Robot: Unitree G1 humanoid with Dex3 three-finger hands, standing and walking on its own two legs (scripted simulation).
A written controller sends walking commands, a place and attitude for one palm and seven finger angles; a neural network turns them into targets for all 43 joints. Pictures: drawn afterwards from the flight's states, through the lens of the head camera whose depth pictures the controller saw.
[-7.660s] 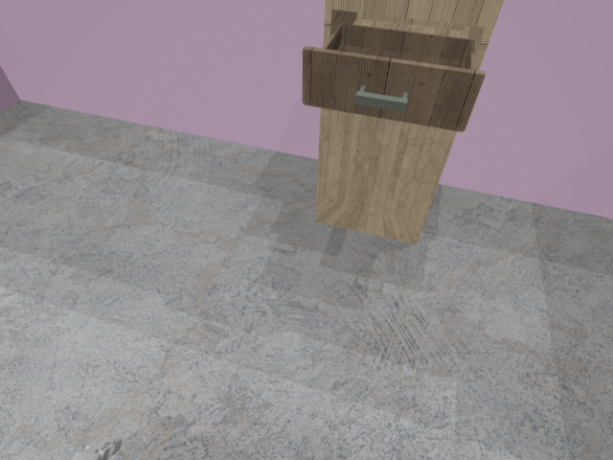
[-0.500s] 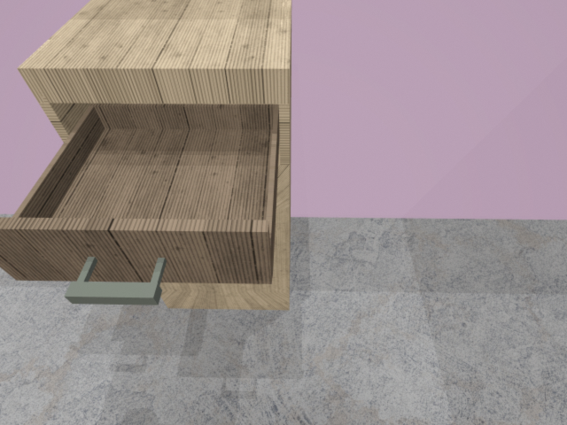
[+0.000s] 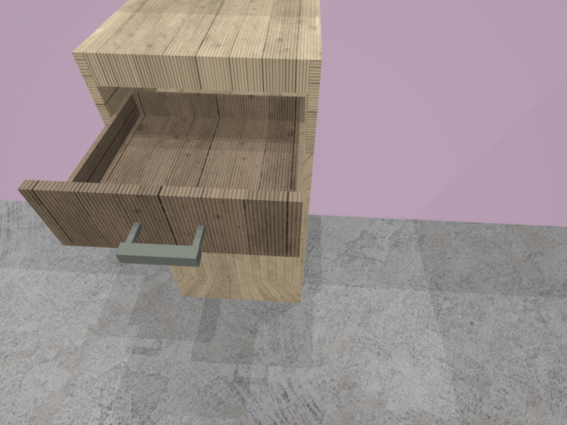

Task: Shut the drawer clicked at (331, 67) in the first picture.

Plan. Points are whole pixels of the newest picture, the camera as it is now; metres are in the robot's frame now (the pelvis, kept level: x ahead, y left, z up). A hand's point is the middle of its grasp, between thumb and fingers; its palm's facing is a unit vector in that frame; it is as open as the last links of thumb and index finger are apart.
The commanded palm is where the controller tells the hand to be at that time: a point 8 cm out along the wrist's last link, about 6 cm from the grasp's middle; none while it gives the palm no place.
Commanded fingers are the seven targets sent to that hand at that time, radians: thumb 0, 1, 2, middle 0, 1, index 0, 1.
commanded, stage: come to a stop and stand still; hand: left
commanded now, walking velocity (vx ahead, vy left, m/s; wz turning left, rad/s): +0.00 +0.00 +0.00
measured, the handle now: (163, 242) +0.35 +0.22 +0.05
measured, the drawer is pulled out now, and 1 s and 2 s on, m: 0.29 0.29 0.29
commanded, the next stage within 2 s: look again from close up in 0.36 s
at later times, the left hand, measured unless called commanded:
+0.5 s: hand out of the picture -0.04 +0.16 -0.17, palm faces +0.03 -0.99 -0.15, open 7.4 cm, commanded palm none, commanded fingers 0.00 0.90 0.90 -0.20 -0.30 -0.20 -0.30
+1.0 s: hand out of the picture +0.01 +0.19 -0.17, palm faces +0.02 -0.98 -0.17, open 7.4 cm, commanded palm none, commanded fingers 0.00 0.90 0.90 -0.20 -0.30 -0.20 -0.30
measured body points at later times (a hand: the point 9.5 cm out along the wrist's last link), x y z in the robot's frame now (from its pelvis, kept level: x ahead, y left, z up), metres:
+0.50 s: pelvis -0.01 +0.00 +0.01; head +0.00 +0.01 +0.46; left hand -0.04 +0.21 -0.16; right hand -0.06 -0.20 -0.15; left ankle +0.05 +0.09 -0.73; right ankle -0.02 -0.11 -0.73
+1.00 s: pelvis +0.01 +0.03 +0.00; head +0.02 +0.04 +0.45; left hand +0.01 +0.25 -0.16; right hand +0.03 -0.20 -0.15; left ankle +0.05 +0.09 -0.73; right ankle -0.02 -0.11 -0.73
